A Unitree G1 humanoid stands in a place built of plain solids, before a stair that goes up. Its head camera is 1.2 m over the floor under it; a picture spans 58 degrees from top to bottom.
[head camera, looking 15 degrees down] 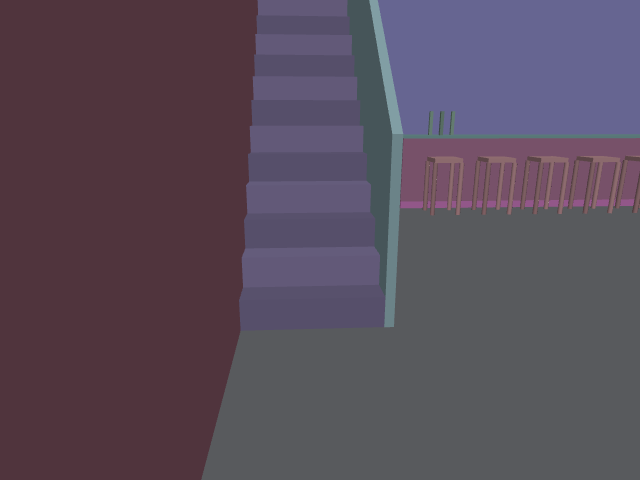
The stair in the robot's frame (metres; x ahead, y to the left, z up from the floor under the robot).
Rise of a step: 0.20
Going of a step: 0.21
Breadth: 0.87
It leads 3 degrees to the left of straight ahead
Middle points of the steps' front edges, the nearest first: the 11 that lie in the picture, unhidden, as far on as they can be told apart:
2.39 0.04 0.20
2.60 0.05 0.40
2.81 0.06 0.59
3.01 0.08 0.79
3.22 0.09 0.99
3.42 0.10 1.19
3.63 0.11 1.39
3.83 0.12 1.58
4.04 0.13 1.78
4.25 0.14 1.98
4.45 0.16 2.18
